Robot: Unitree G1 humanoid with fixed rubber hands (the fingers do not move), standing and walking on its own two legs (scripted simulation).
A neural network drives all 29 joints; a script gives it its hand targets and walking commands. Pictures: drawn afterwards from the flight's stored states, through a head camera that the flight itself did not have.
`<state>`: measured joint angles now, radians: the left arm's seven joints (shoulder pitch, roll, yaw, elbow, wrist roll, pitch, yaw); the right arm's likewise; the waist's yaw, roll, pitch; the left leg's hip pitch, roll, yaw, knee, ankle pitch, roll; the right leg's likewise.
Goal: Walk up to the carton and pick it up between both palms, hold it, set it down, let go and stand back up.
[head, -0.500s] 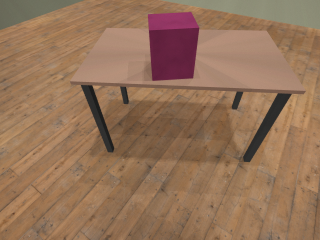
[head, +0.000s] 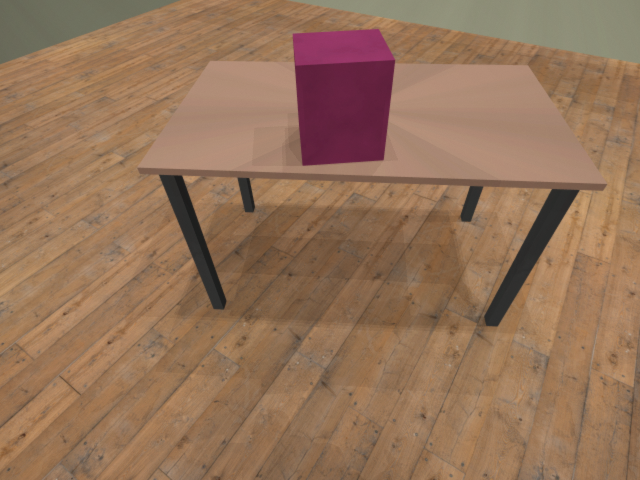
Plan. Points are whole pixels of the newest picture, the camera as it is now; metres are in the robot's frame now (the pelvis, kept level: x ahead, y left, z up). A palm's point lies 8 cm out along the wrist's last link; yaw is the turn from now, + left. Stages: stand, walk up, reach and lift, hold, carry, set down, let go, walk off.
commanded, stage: stand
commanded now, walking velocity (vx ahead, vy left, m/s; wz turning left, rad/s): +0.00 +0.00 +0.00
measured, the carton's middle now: (339, 99) +0.93 -0.01 +0.03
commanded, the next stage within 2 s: walk up in 0.24 s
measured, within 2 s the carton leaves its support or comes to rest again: neither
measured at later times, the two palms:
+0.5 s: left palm out of the picture +0.07 +0.26 -0.10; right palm out of the picture +0.06 -0.26 -0.10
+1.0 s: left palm out of the picture +0.13 +0.24 -0.10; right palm (564, 435) +0.22 -0.30 -0.10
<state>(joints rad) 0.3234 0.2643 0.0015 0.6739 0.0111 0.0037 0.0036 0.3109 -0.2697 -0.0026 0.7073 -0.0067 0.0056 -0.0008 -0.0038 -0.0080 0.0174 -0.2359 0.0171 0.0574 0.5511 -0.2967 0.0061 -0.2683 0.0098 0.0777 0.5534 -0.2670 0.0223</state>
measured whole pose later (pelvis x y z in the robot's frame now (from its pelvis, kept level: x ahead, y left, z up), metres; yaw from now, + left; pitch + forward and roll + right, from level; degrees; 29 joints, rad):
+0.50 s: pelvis +0.00 +0.00 +0.00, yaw -2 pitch -1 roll +1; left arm 0.38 0.26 0.02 0.69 0.03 0.00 -0.01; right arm 0.35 -0.27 -0.02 0.71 -0.04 -0.01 0.01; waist 0.00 -0.01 0.00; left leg -0.24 0.02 0.08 0.56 -0.40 0.03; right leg -0.31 0.02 0.10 0.63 -0.44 0.00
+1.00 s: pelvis +0.15 -0.03 +0.01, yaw -5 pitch -2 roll +0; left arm 0.55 0.26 0.04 0.76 0.06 -0.05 0.00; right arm 0.34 -0.29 -0.05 0.66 -0.05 0.01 0.06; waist 0.06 0.03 0.05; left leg -0.56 0.09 0.00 0.87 -0.22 -0.03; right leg -0.09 -0.02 0.02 0.45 -0.32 -0.01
